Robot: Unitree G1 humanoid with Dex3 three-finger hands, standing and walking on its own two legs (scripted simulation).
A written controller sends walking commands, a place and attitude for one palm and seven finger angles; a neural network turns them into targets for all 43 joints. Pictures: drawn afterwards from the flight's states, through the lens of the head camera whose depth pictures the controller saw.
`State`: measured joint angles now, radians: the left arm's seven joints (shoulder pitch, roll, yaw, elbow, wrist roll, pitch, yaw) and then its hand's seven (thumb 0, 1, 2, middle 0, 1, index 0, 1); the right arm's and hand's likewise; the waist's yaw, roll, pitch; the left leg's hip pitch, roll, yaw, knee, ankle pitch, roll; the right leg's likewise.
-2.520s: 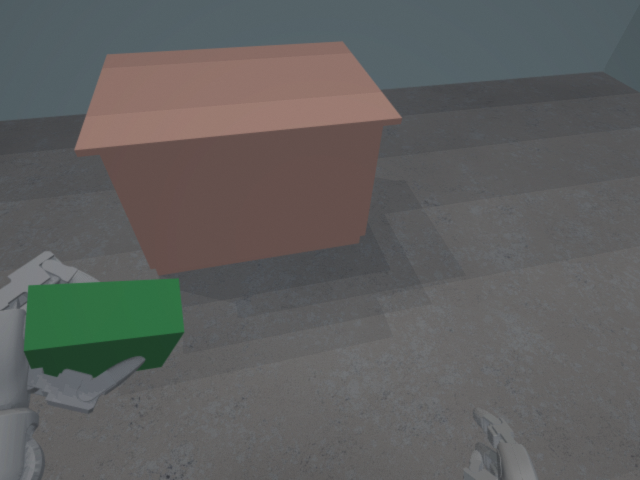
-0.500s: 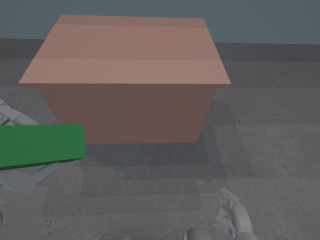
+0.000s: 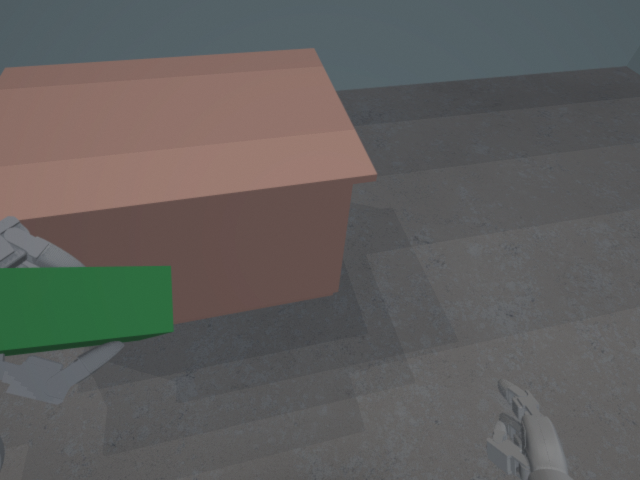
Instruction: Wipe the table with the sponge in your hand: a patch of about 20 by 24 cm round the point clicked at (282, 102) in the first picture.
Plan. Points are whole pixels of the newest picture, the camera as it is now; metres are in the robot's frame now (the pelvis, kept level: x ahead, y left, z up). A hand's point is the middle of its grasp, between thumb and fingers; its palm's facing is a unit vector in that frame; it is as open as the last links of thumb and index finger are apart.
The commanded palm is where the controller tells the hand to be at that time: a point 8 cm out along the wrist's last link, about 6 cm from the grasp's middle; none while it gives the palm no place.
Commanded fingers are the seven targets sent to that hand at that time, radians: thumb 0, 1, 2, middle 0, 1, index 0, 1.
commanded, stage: turn to face it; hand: left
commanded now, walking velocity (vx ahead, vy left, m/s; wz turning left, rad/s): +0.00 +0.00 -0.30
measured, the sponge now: (105, 311) +0.23 +0.20 +0.18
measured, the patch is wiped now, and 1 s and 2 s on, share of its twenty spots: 0.00 0.00 0.00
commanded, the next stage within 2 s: take the last steps up to it in 0.16 s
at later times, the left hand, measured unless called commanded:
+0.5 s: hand (170, 337) +0.20 +0.13 +0.19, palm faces +0.24 -0.82 -0.52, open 9.6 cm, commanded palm +0.15 +0.19 +0.19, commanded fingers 0.00 0.10 1.30 -1.20 -1.60 -1.20 -1.60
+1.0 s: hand (128, 342) +0.20 +0.17 +0.18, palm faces +0.35 -0.81 -0.47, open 9.6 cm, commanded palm +0.16 +0.21 +0.19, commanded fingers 0.00 0.10 1.30 -1.20 -1.60 -1.20 -1.60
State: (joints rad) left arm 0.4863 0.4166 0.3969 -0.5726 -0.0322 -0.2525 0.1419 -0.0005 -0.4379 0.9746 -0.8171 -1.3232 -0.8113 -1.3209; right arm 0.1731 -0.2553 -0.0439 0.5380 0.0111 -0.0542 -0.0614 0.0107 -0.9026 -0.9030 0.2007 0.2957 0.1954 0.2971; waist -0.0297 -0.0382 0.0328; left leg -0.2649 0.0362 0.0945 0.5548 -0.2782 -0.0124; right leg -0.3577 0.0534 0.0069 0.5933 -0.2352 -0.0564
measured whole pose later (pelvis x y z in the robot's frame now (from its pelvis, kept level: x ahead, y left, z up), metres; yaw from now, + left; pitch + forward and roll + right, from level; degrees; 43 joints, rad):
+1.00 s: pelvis -0.03 -0.05 +0.00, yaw -5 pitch -1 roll +1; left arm 0.46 0.36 0.35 -0.40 0.00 -0.22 0.15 0.00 -0.44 0.98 -0.82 -1.32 -0.81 -1.32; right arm 0.26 -0.15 0.02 0.63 0.00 -0.13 -0.06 0.01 -0.90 -0.90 0.20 0.30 0.20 0.30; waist 0.01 0.03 0.00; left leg -0.21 0.05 0.07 0.57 -0.34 -0.02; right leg -0.31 -0.03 -0.12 0.64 -0.38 0.01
